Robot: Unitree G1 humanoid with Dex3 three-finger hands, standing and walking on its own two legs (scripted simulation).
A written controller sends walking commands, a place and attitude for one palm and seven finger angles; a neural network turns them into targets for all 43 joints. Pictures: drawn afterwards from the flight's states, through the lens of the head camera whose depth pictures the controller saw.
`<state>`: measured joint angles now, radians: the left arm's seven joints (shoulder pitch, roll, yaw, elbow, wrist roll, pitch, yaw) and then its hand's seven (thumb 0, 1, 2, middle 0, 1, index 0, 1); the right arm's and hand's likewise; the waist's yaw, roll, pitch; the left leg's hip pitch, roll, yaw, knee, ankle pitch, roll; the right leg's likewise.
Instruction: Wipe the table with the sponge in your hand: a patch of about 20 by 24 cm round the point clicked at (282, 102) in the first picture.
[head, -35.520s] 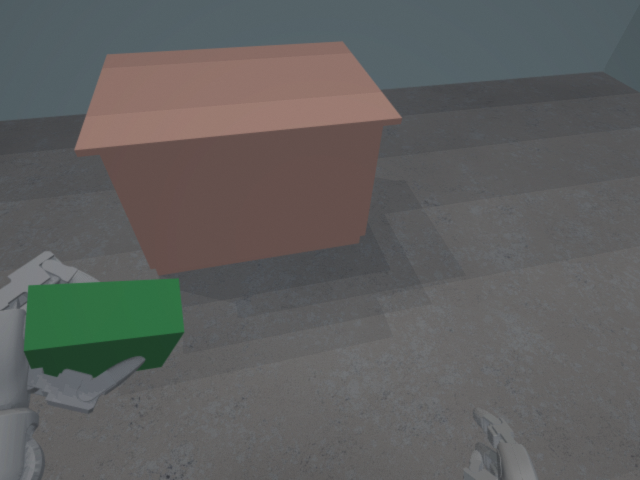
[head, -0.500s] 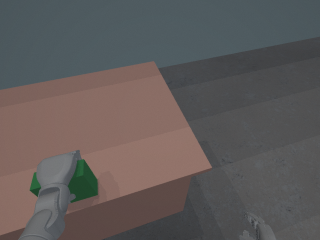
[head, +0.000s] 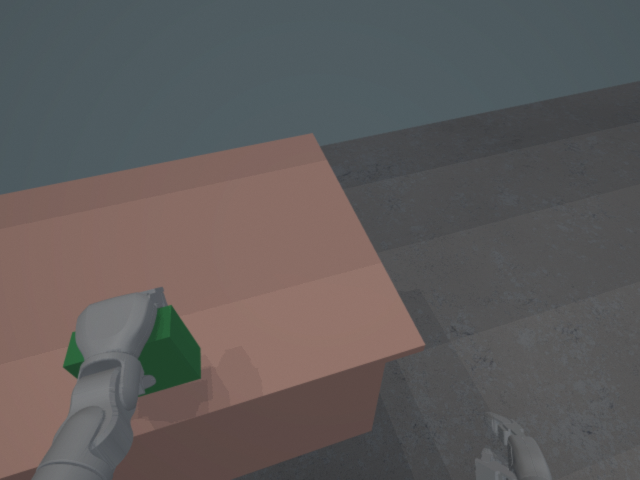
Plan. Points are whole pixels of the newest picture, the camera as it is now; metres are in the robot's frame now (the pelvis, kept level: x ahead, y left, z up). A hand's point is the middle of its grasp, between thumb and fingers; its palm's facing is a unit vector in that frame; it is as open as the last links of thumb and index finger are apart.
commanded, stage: lift the sponge slowly off the table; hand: left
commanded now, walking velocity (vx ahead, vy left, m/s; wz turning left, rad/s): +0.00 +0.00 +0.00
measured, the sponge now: (145, 362) +0.26 +0.29 -0.03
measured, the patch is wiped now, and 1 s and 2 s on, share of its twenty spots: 1.00 1.00 1.00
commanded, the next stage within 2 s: bring the sponge back beside the body in 0.86 s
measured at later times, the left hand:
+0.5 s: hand (123, 336) +0.26 +0.29 +0.04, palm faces -0.04 -0.09 -0.99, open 9.6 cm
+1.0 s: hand (119, 326) +0.27 +0.29 +0.06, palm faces -0.07 -0.10 -0.99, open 9.6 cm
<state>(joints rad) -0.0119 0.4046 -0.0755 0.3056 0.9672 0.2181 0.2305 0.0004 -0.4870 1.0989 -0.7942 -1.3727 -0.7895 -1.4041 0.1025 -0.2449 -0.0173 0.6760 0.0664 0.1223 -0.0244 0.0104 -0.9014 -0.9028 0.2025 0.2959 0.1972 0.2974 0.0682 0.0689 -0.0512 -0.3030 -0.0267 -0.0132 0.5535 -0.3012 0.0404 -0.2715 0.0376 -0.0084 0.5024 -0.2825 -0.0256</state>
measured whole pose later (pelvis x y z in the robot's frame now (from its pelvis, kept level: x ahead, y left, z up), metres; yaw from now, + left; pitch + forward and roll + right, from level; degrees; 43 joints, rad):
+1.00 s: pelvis +0.01 +0.00 +0.01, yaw +0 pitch +0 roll -1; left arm 0.01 0.48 -0.05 0.12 0.91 0.26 0.05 0.00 -0.48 1.10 -0.79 -1.37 -0.79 -1.40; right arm 0.06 -0.27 0.00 0.66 0.07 0.13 -0.03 0.01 -0.90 -0.90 0.20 0.30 0.20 0.30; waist 0.09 0.09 0.00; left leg -0.16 -0.03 -0.02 0.42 -0.25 0.04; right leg -0.13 0.04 -0.01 0.37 -0.23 -0.03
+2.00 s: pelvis -0.01 -0.01 +0.01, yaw +0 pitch -5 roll -1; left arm 0.29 0.53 0.01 -0.29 0.84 0.31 0.01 0.00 -0.48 1.09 -0.79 -1.37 -0.79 -1.40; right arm 0.04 -0.27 0.02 0.64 0.06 0.13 -0.01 0.01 -0.90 -0.90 0.20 0.30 0.20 0.30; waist 0.12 0.11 0.02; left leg -0.09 -0.02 -0.01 0.40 -0.23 0.03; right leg -0.07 0.04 0.00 0.36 -0.21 -0.03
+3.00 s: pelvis -0.03 +0.00 -0.01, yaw +1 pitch +1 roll -1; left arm 0.54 0.42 0.33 -0.57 -0.08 -0.12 0.10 0.00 -0.48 1.09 -0.79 -1.37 -0.79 -1.40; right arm 0.23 -0.25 -0.01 0.56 0.04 0.05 -0.06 0.01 -0.90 -0.90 0.20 0.30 0.20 0.30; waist -0.01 0.00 0.01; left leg -0.36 -0.03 -0.03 0.61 -0.28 0.03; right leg -0.32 0.04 -0.02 0.56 -0.27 -0.02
